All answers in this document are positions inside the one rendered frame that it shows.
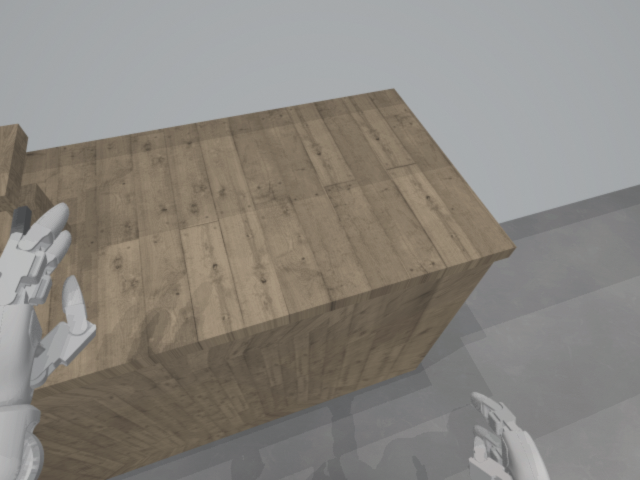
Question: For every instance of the right robot hand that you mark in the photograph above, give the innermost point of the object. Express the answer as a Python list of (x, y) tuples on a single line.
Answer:
[(513, 457)]

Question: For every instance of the counter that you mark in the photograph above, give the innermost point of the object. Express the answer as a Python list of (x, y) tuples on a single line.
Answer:
[(242, 269)]

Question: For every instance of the left robot hand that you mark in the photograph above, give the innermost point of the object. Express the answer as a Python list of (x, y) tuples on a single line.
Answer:
[(25, 268)]

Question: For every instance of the robot left forearm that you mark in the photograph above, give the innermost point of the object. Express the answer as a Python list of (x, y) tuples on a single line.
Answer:
[(21, 452)]

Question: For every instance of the tap lever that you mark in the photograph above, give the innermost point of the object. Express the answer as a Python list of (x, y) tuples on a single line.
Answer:
[(21, 220)]

